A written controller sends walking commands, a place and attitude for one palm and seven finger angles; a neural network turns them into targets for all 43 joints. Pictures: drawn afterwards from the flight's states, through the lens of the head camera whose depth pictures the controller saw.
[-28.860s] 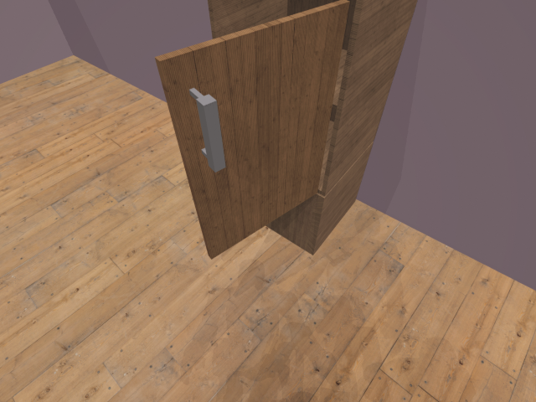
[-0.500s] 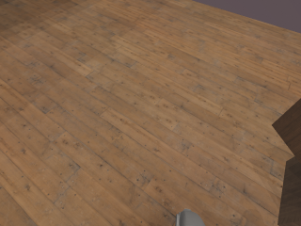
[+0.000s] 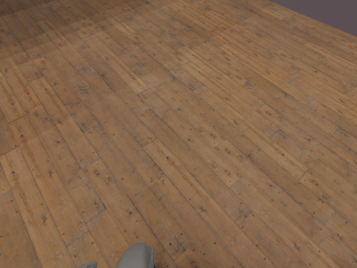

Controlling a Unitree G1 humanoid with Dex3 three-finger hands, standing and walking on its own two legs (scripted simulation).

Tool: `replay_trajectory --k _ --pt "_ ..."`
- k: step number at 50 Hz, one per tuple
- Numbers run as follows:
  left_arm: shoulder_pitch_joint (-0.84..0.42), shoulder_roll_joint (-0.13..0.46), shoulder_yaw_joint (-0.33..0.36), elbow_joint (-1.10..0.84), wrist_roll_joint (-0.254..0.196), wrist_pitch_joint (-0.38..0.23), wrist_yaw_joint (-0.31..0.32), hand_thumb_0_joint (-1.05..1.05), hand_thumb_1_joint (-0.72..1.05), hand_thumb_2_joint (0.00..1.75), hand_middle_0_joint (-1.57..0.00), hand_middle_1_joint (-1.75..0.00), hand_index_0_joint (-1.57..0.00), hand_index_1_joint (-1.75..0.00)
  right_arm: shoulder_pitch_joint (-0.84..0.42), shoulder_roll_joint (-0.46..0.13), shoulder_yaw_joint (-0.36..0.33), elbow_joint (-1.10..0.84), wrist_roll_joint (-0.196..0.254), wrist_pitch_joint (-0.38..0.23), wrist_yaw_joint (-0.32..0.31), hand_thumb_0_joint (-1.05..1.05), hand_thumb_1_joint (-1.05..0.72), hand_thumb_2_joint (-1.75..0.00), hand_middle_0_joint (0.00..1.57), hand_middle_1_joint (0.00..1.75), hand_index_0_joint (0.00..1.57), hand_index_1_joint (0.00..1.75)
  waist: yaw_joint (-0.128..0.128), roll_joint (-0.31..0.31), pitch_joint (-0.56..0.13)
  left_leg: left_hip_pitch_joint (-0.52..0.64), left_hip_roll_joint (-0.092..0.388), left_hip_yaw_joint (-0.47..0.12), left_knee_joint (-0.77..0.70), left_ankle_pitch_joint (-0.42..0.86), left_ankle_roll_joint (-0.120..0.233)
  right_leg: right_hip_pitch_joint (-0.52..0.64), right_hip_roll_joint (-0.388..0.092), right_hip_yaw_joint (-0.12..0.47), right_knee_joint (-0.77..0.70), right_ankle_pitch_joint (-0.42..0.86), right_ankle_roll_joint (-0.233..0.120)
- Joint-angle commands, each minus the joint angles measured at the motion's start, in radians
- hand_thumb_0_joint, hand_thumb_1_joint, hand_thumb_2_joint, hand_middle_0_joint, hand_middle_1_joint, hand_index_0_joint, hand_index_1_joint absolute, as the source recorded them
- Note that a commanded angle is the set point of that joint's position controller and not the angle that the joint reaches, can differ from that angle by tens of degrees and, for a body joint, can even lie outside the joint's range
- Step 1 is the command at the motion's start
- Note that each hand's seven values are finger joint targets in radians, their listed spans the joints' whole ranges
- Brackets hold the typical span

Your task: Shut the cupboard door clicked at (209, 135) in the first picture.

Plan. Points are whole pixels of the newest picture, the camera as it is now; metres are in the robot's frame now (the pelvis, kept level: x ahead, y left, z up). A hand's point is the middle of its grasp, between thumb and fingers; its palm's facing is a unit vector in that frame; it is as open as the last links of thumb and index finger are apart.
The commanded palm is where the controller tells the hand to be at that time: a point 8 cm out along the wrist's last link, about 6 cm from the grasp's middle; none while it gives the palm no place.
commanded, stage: turn to face it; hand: left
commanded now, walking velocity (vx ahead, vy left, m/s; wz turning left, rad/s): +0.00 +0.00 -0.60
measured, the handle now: out of the picture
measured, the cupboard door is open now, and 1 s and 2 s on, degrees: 45 45 45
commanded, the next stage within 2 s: none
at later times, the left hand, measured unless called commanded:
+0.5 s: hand (99, 267) +0.14 +0.20 -0.18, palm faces -0.10 -0.97 -0.21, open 7.4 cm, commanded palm none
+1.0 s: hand (145, 172) +0.39 +0.11 -0.15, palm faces -0.53 -0.81 -0.26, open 7.4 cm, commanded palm none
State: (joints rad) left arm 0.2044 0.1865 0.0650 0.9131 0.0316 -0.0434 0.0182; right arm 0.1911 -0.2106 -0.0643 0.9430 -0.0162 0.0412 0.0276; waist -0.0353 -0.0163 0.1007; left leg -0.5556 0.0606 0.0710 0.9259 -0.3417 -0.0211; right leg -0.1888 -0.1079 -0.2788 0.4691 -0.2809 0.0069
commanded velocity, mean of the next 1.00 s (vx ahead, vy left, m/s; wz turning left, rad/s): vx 0.00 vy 0.00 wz -0.60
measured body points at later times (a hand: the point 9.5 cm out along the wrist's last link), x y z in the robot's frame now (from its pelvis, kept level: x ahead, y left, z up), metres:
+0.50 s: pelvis +0.09 +0.02 -0.01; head +0.14 +0.01 +0.44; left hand +0.15 +0.25 -0.16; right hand +0.16 -0.23 -0.16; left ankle +0.08 +0.12 -0.70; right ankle +0.07 -0.11 -0.74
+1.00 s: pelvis +0.13 +0.02 -0.01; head +0.17 -0.01 +0.44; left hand +0.41 +0.15 -0.13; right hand -0.01 -0.21 -0.15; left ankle +0.13 +0.13 -0.74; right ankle +0.07 -0.09 -0.73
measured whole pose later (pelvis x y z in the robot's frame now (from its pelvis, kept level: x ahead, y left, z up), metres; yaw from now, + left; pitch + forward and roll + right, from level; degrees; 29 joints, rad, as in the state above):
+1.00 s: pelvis +0.13 +0.02 -0.01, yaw -30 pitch +0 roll -2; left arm 0.03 0.28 0.07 0.83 0.03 0.06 -0.04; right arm 0.32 -0.25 -0.04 0.94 -0.02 0.03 -0.02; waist -0.05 0.03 0.10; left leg -0.18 0.16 0.27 0.62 -0.42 -0.02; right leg -0.29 -0.01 -0.09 0.61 -0.27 0.00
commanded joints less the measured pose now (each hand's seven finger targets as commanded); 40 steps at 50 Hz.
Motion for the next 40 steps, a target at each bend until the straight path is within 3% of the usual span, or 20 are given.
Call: replay_trajectory --k 1,3,4,5,6,8,11,16,18,19,20,21,24,28,29,30,31,34,36,40 --pt "0.08 0.167 0.027 -0.031 -0.004 -0.003 0.009 0.0 0.9 0.9 -0.2 -0.3 -0.2 -0.3 0.009 -0.002 0.019 -0.08 -0.002 -0.035 0.003 0.0 -0.9 -0.9 0.2 0.3 0.2 0.3 0.027 -0.128 -0.116 0.186 -0.037 0.028 -0.246 0.077 0.015 0.056 -0.235 0.13 -0.037 0.597 -0.092" --pt "0.093 0.138 0.009 -0.024 -0.014 0.009 0.012 0.0 0.9 0.9 -0.2 -0.3 -0.2 -0.3 0.146 -0.088 0.006 -0.036 -0.014 -0.055 -0.006 0.0 -0.9 -0.9 0.2 0.3 0.2 0.3 -0.028 0.056 -0.209 0.524 0.022 -0.031 -0.434 0.443 0.042 -0.083 -0.136 0.086 0.159 0.341 -0.021" --pt "0.138 0.076 -0.006 -0.031 -0.025 0.02 0.015 0.0 0.9 0.9 -0.2 -0.3 -0.2 -0.3 0.205 -0.19 -0.01 -0.027 -0.021 -0.064 -0.019 0.0 -0.9 -0.9 0.2 0.3 0.2 0.3 -0.036 0.308 -0.277 0.657 0.267 -0.318 -0.457 0.78 0.161 -0.24 -0.007 0.068 0.31 -0.151 0.043" --pt "0.131 0.072 -0.021 -0.03 -0.019 0.029 0.021 0.0 0.9 0.9 -0.2 -0.3 -0.2 -0.3 0.21 -0.22 -0.011 -0.018 -0.018 -0.051 -0.031 0.0 -0.9 -0.9 0.2 0.3 0.2 0.3 -0.048 0.285 -0.287 0.592 0.366 -0.36 -0.514 0.771 0.246 -0.21 0.039 0.158 0.45 -0.471 0.026" --pt "0.115 0.065 -0.025 -0.023 -0.019 0.04 0.021 0.0 0.9 0.9 -0.2 -0.3 -0.2 -0.3 0.144 -0.213 -0.003 -0.035 -0.02 -0.056 -0.048 0.0 -0.9 -0.9 0.2 0.3 0.2 0.3 -0.026 0.219 -0.241 0.539 0.358 -0.361 -0.553 0.625 0.251 -0.247 0.04 0.222 0.497 -0.426 0.018" --pt "0.066 0.084 -0.017 0.012 -0.017 0.053 0.01 0.0 0.9 0.9 -0.2 -0.3 -0.2 -0.3 0.045 -0.17 0.005 -0.052 -0.018 -0.054 -0.061 0.0 -0.9 -0.9 0.2 0.3 0.2 0.3 -0.012 0.261 -0.167 0.443 0.333 -0.279 -0.569 0.568 0.221 -0.261 0.012 0.289 0.532 -0.313 0.022" --pt "0.095 0.068 -0.006 0.039 -0.016 0.072 -0.012 0.0 0.9 0.9 -0.2 -0.3 -0.2 -0.3 -0.042 -0.167 0.008 -0.06 -0.017 -0.039 -0.065 0.0 -0.9 -0.9 0.2 0.3 0.2 0.3 0.026 0.154 -0.145 0.386 0.291 -0.122 -0.558 0.49 0.19 -0.177 0.039 0.247 0.394 -0.246 0.026" --pt "0.154 0.064 0.013 0.04 -0.003 0.074 -0.026 0.0 0.9 0.9 -0.2 -0.3 -0.2 -0.3 -0.085 -0.17 -0.014 -0.063 -0.003 -0.013 -0.059 0.0 -0.9 -0.9 0.2 0.3 0.2 0.3 0.056 0.129 -0.104 0.296 0.242 -0.016 -0.489 0.17 0.118 -0.069 0.093 0.18 0.13 0.02 0.023" --pt "0.16 0.121 0.029 0.022 0.002 0.065 -0.023 0.0 0.9 0.9 -0.2 -0.3 -0.2 -0.3 -0.097 -0.133 -0.017 -0.077 0.002 -0.008 -0.052 0.0 -0.9 -0.9 0.2 0.3 0.2 0.3 0.071 0.003 -0.073 0.249 0.146 0.05 -0.361 0.029 0.048 -0.083 0.019 0.359 -0.024 0.13 -0.027" --pt "0.144 0.183 0.039 0.008 0.008 0.058 -0.019 0.0 0.9 0.9 -0.2 -0.3 -0.2 -0.3 -0.091 -0.084 -0.013 -0.095 0.008 -0.007 -0.046 0.0 -0.9 -0.9 0.2 0.3 0.2 0.3 0.064 -0.142 -0.076 0.187 0.044 0.11 -0.241 -0.113 0.006 -0.077 -0.122 0.552 -0.114 0.195 -0.096" --pt "0.146 0.236 0.045 0.004 0.005 0.058 -0.017 0.0 0.9 0.9 -0.2 -0.3 -0.2 -0.3 -0.113 -0.05 -0.006 -0.114 0.01 -0.003 -0.041 0.0 -0.9 -0.9 0.2 0.3 0.2 0.3 0.078 -0.19 -0.063 0.141 -0.046 0.076 -0.1 -0.218 -0.012 -0.09 -0.215 0.689 -0.183 0.232 -0.178" --pt "0.158 0.234 0.056 0.008 0.005 0.052 -0.006 0.0 0.9 0.9 -0.2 -0.3 -0.2 -0.3 -0.158 -0.053 -0.006 -0.13 0.007 0.0 -0.046 0.0 -0.9 -0.9 0.2 0.3 0.2 0.3 0.106 -0.272 -0.065 0.047 -0.043 0.001 0.034 -0.259 -0.008 -0.032 -0.214 0.744 -0.192 0.312 -0.223" --pt "0.099 0.204 0.062 -0.007 0.004 0.059 0.008 0.0 0.9 0.9 -0.2 -0.3 -0.2 -0.3 -0.117 -0.066 -0.005 -0.121 0.014 -0.019 -0.052 0.0 -0.9 -0.9 0.2 0.3 0.2 0.3 0.075 -0.196 -0.151 0.01 -0.022 -0.073 0.032 -0.203 -0.016 0.125 -0.161 0.617 -0.066 0.535 -0.217" --pt "0.031 0.207 0.063 -0.024 -0.011 0.069 0.002 0.0 0.9 0.9 -0.2 -0.3 -0.2 -0.3 0.012 -0.054 0.002 -0.077 0.015 -0.033 -0.059 0.0 -0.9 -0.9 0.2 0.3 0.2 0.3 0.021 -0.106 -0.195 0.292 -0.053 -0.031 -0.427 0.066 -0.025 0.031 -0.072 0.549 0.046 0.533 -0.121" --pt "0.015 0.177 0.054 -0.037 -0.02 0.073 -0.002 0.0 0.9 0.9 -0.2 -0.3 -0.2 -0.3 0.048 -0.091 -0.003 -0.066 0.01 -0.044 -0.064 0.0 -0.9 -0.9 0.2 0.3 0.2 0.3 0.006 -0.028 -0.203 0.446 0.008 -0.069 -0.54 0.198 -0.01 -0.092 -0.008 0.501 0.103 0.42 -0.066" --pt "0.036 0.123 0.042 -0.058 -0.029 0.077 -0.012 0.0 0.9 0.9 -0.2 -0.3 -0.2 -0.3 0.066 -0.182 -0.017 -0.073 -0.005 -0.052 -0.069 0.0 -0.9 -0.9 0.2 0.3 0.2 0.3 0.013 0.217 -0.215 0.564 0.227 -0.288 -0.581 0.409 0.075 -0.273 0.117 0.392 0.244 0.08 -0.001" --pt "0.012 0.116 0.034 -0.083 -0.023 0.076 -0.015 0.0 0.9 0.9 -0.2 -0.3 -0.2 -0.3 0.107 -0.226 -0.025 -0.081 -0.012 -0.046 -0.072 0.0 -0.9 -0.9 0.2 0.3 0.2 0.3 -0.008 0.297 -0.186 0.52 0.393 -0.382 -0.6 0.55 0.188 -0.326 0.137 0.306 0.442 -0.333 0.024" --pt "-0.061 0.131 0.038 -0.078 -0.013 0.089 -0.027 0.0 0.9 0.9 -0.2 -0.3 -0.2 -0.3 0.077 -0.193 -0.01 -0.089 -0.018 -0.048 -0.08 0.0 -0.9 -0.9 0.2 0.3 0.2 0.3 0.014 0.145 -0.1 0.5 0.336 -0.242 -0.538 0.813 0.204 -0.396 0.085 0.317 0.671 -0.281 0.039" --pt "-0.071 0.117 0.03 -0.079 -0.014 0.099 -0.039 0.0 0.9 0.9 -0.2 -0.3 -0.2 -0.3 0.072 -0.188 -0.006 -0.089 -0.018 -0.046 -0.082 0.0 -0.9 -0.9 0.2 0.3 0.2 0.3 0.021 0.17 -0.113 0.55 0.281 -0.116 -0.517 0.84 0.171 -0.385 0.078 0.283 0.621 -0.225 0.045" --pt "-0.138 0.113 0.021 -0.108 -0.013 0.106 -0.051 0.0 0.9 0.9 -0.2 -0.3 -0.2 -0.3 0.127 -0.193 -0.009 -0.071 -0.016 -0.045 -0.076 0.0 -0.9 -0.9 0.2 0.3 0.2 0.3 0.0 0.189 -0.124 0.554 0.272 -0.033 -0.516 0.804 0.148 -0.315 0.082 0.24 0.487 -0.151 0.037"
